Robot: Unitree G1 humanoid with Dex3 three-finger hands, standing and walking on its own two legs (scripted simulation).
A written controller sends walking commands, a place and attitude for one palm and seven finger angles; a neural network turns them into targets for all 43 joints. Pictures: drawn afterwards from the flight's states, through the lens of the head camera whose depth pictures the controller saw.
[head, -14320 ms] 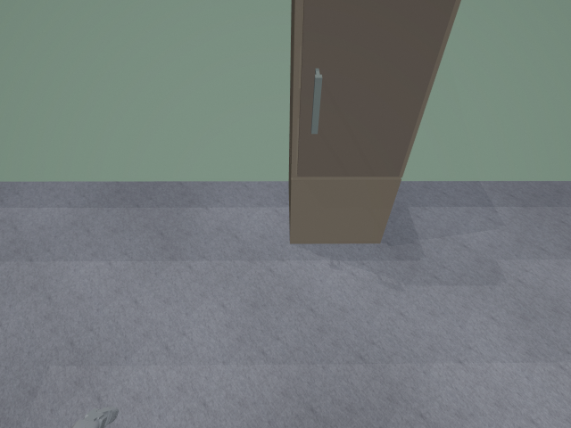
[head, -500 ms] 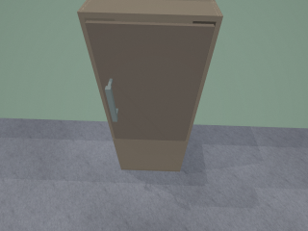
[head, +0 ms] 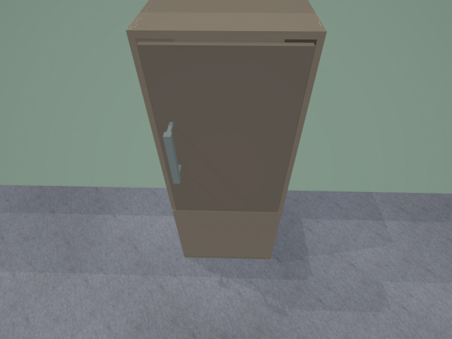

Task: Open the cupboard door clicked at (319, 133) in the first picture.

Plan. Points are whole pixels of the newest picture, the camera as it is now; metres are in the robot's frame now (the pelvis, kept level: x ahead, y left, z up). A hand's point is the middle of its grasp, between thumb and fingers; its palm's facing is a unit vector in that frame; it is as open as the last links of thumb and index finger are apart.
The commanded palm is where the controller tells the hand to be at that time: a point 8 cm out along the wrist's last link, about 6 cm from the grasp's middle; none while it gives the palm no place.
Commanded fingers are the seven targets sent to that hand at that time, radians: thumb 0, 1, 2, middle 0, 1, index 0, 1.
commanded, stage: look again from close up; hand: left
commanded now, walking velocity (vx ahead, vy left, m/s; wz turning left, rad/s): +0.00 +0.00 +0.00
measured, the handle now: (174, 154) +0.58 +0.18 -0.04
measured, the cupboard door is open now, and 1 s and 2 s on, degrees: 0 0 0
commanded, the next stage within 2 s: shuffle to correct the standing spot in 1.02 s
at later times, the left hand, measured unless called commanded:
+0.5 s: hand out of the picture -0.02 +0.14 -0.17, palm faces +0.05 -0.98 -0.17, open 7.3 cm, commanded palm none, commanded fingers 0.00 0.90 0.90 -0.20 -0.30 -0.20 -0.30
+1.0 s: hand out of the picture -0.01 +0.14 -0.17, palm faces +0.06 -0.98 -0.17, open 7.3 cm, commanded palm none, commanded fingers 0.00 0.90 0.90 -0.20 -0.30 -0.20 -0.30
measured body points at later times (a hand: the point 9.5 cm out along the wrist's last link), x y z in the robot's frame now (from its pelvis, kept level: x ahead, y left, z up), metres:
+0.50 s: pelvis +0.00 -0.02 +0.00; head +0.00 -0.02 +0.45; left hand -0.02 +0.19 -0.16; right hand -0.03 -0.22 -0.16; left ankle -0.04 +0.09 -0.74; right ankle +0.06 -0.12 -0.74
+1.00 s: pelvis +0.00 -0.02 +0.00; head +0.00 -0.02 +0.45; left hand -0.02 +0.19 -0.16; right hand -0.02 -0.22 -0.16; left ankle -0.04 +0.09 -0.74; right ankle +0.06 -0.12 -0.74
